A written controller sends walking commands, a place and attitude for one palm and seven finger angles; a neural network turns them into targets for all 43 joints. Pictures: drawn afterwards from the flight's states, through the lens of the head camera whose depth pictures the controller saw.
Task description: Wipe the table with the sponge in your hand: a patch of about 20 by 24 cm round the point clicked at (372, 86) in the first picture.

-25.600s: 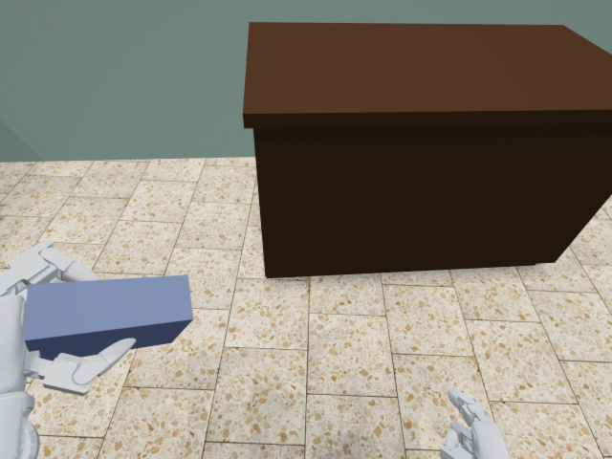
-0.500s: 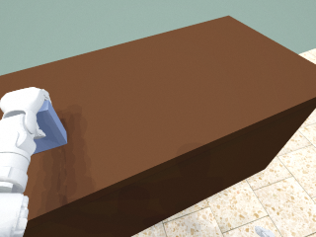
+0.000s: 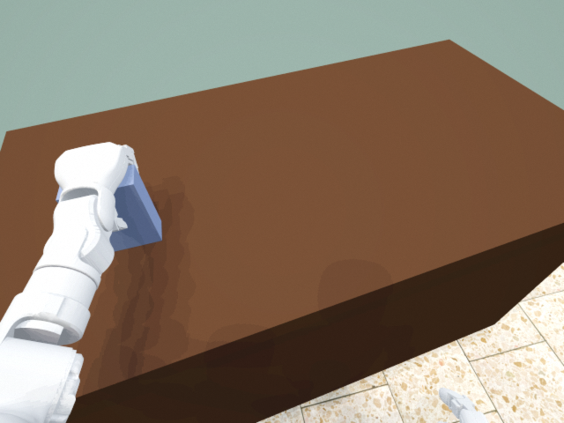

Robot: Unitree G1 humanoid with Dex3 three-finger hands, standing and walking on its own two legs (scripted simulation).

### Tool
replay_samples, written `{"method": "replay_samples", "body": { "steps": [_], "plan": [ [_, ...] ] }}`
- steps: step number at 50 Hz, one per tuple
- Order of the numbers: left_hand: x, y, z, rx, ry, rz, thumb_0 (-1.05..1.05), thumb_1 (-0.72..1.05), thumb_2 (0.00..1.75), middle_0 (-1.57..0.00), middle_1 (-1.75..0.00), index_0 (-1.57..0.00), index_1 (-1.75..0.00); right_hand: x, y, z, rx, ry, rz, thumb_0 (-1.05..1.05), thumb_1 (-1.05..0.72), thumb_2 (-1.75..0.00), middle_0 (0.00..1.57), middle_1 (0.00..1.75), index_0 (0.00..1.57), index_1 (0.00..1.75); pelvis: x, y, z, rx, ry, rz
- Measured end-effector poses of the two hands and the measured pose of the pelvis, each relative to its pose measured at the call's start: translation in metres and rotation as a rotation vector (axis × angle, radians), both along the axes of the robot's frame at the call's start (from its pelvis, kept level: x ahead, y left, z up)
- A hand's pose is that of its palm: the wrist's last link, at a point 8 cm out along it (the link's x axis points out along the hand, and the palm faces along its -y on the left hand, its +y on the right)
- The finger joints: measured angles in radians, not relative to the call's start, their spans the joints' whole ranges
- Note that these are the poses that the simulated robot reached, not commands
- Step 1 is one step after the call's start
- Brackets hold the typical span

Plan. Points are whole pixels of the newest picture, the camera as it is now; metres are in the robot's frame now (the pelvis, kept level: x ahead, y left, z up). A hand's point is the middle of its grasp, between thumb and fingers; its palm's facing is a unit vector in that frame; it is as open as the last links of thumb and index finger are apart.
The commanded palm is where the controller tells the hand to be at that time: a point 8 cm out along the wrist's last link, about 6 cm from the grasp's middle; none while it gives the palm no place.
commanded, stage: slide across to the middle lane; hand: left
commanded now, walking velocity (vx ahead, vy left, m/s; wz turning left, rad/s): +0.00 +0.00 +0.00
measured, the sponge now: (121, 221) +0.38 +0.31 +0.06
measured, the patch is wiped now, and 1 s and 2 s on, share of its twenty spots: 0.55 0.60 0.80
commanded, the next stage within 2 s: wipe back along the middle lane in 0.32 s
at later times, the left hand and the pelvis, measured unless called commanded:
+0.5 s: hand (153, 183) +0.42 +0.25 +0.11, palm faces -0.02 -0.03 -1.00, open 9.3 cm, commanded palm +0.39 +0.23 +0.17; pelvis +0.02 -0.01 +0.00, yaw +1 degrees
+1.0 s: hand (160, 203) +0.38 +0.22 +0.11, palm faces +0.04 -0.04 -1.00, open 9.3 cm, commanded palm +0.34 +0.20 +0.15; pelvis +0.01 -0.02 +0.00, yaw -1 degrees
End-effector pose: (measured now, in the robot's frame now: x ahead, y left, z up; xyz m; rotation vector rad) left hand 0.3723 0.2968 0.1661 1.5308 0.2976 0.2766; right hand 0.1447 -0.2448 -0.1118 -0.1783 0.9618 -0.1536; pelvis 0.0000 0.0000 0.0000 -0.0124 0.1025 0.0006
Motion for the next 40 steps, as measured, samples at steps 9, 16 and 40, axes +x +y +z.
{"method": "replay_samples", "body": {
  "steps": [9, 16, 40],
  "plan": [
    [0.012, -0.025, 0.000, -0.001, -0.010, 0.013, 0.00, -0.50, 1.15, -0.81, -1.45, -0.82, -1.43, 0.053, 0.026, 0.013, 0.042, -0.100, 0.078, 0.01, -0.91, -0.90, 0.20, 0.30, 0.20, 0.30, 0.010, 0.003, 0.001, -0.001, -0.005, 0.006],
    [0.018, -0.033, 0.000, -0.009, 0.003, 0.035, 0.00, -0.49, 1.15, -0.81, -1.45, -0.82, -1.43, 0.074, 0.031, 0.019, 0.051, -0.126, 0.113, 0.01, -0.91, -0.90, 0.20, 0.30, 0.20, 0.30, 0.017, -0.001, 0.001, -0.001, -0.005, 0.012],
    [0.004, -0.072, -0.002, -0.014, -0.042, 0.036, 0.02, -0.45, 1.13, -0.77, -1.49, -0.79, -1.46, 0.055, -0.007, 0.010, 0.054, -0.057, 0.054, 0.02, -0.91, -0.90, 0.20, 0.30, 0.20, 0.30, 0.019, -0.017, 0.001, 0.006, -0.027, -0.011]
  ]
}}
